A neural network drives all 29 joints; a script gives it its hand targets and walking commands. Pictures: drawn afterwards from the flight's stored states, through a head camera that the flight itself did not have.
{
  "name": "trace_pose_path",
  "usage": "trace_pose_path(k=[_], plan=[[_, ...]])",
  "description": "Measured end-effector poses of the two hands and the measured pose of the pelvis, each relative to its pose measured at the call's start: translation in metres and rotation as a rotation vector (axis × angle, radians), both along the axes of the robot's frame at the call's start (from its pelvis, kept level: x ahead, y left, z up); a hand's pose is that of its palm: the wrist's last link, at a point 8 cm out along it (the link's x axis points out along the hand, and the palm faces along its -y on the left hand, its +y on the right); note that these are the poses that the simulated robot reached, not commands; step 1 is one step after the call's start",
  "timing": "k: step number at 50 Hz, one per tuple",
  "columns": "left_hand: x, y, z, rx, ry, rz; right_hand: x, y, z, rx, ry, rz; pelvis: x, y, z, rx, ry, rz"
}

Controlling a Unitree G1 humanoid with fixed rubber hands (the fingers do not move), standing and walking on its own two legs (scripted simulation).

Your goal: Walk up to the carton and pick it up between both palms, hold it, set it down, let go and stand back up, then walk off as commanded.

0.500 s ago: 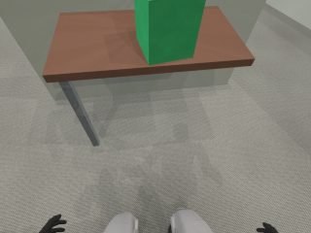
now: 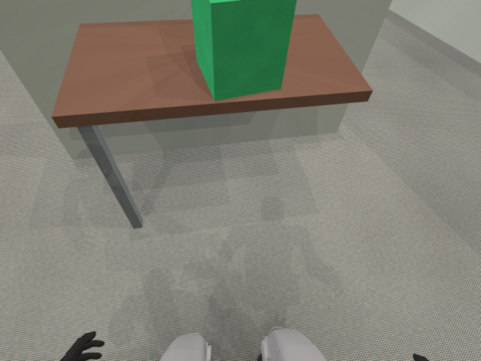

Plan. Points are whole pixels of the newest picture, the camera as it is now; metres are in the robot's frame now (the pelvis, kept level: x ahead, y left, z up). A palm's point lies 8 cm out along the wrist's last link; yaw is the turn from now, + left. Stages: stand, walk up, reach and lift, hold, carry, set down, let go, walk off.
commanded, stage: walk off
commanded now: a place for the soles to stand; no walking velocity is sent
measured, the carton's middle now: (238, 32) +0.86 +0.01 +0.08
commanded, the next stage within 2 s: stand in 0.20 s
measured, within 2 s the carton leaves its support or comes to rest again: neither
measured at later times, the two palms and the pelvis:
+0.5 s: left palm out of the picture +0.10 +0.29 -0.11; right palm out of the picture +0.05 -0.31 -0.09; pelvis -0.01 +0.00 +0.00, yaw +0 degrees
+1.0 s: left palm out of the picture +0.10 +0.28 -0.10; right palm out of the picture +0.06 -0.31 -0.09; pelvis -0.01 -0.01 +0.01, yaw +0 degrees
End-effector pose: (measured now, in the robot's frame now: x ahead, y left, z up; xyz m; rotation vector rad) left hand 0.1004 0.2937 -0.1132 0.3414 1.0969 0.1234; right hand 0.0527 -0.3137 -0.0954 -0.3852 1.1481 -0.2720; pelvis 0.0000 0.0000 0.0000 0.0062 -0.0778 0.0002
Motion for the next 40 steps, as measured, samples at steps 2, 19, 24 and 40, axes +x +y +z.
trace_pose_path(k=[2, 19, 24, 40], plan=[[0.0, -0.001, 0.001, 0.004, 0.004, 0.001, -0.003, -0.001, 0.0, 0.001, 0.008, -0.002, 0.0, -0.001, 0.001, 0.0, 0.001, -0.002], [-0.001, 0.0, 0.003, 0.011, -0.026, 0.004, -0.007, 0.001, 0.003, -0.003, 0.018, 0.008, -0.005, 0.0, 0.003, -0.005, 0.002, 0.003], [-0.004, -0.001, 0.004, 0.006, -0.032, 0.0, -0.004, 0.004, 0.003, 0.011, 0.009, 0.024, -0.009, 0.0, 0.004, -0.005, -0.002, 0.003], [-0.003, -0.008, 0.012, 0.016, -0.019, -0.001, 0.005, 0.003, 0.002, 0.041, 0.025, 0.052, -0.006, -0.009, 0.01, 0.005, 0.019, 0.004]])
